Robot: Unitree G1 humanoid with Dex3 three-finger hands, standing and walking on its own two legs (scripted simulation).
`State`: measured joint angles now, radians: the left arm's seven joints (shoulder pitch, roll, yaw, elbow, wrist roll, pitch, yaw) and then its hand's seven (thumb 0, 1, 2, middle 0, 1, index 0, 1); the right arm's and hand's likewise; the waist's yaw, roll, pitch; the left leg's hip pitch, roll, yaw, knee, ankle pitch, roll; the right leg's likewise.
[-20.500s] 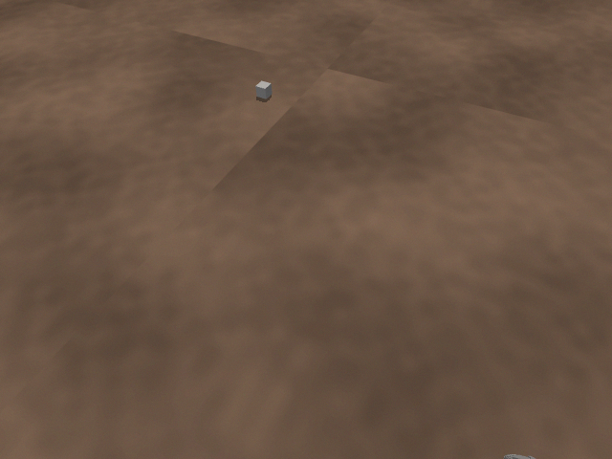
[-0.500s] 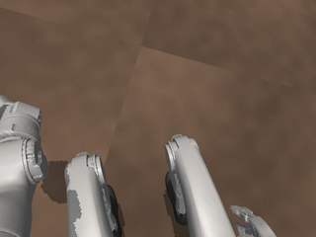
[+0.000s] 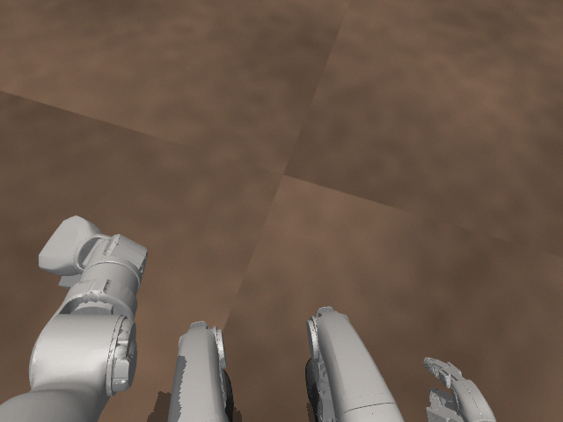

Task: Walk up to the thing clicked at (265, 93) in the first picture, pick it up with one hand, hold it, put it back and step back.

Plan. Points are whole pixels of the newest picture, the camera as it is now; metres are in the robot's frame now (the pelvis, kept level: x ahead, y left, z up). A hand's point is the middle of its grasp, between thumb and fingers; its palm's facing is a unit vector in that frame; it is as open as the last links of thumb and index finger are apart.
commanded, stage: lift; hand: left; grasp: from above
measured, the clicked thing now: (97, 272) +0.37 +0.29 -0.13
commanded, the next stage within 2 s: hold in 0.64 s
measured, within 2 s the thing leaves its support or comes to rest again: neither
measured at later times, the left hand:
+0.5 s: hand (65, 227) +0.37 +0.25 +0.06, palm faces -0.19 -0.42 -0.89, open 7.0 cm
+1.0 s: hand (41, 206) +0.37 +0.25 +0.11, palm faces -0.17 -0.41 -0.90, open 7.0 cm
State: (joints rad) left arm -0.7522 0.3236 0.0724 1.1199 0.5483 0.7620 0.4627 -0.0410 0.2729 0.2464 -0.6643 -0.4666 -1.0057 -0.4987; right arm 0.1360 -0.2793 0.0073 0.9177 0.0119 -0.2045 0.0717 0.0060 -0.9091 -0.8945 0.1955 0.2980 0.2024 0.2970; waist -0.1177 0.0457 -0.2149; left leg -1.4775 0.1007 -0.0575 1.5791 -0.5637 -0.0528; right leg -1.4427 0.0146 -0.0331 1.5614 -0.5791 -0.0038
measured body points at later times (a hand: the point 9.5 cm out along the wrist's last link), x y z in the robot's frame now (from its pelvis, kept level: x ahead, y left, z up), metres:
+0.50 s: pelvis +0.04 +0.00 +0.12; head +0.11 +0.00 +0.57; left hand +0.38 +0.27 +0.11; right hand +0.12 -0.27 -0.01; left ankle +0.08 +0.15 -0.54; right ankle +0.07 -0.12 -0.54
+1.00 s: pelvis +0.06 +0.01 +0.16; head +0.10 +0.00 +0.61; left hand +0.38 +0.27 +0.16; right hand +0.18 -0.25 +0.03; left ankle +0.08 +0.15 -0.54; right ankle +0.07 -0.12 -0.54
